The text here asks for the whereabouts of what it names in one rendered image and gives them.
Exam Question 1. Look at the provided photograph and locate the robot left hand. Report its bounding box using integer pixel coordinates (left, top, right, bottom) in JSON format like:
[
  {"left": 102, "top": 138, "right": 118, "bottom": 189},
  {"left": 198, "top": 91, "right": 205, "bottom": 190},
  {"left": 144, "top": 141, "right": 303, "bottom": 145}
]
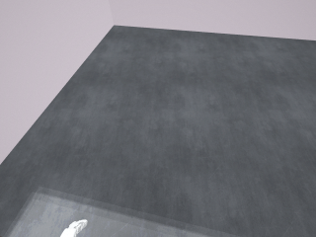
[{"left": 60, "top": 219, "right": 88, "bottom": 237}]

